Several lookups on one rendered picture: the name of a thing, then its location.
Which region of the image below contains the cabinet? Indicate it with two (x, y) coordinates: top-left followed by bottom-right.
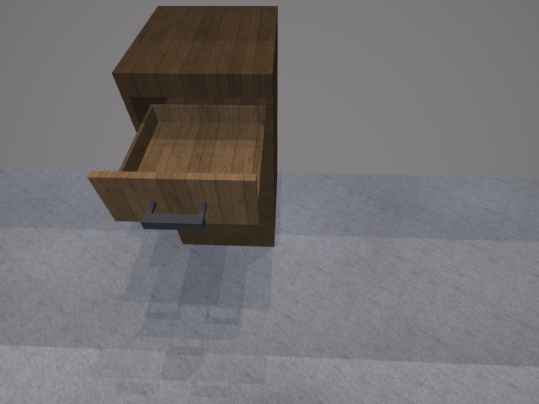
(112, 6), (278, 247)

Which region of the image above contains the drawer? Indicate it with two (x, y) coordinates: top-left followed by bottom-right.
(88, 104), (266, 225)

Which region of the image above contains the handle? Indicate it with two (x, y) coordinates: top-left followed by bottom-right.
(141, 201), (207, 231)

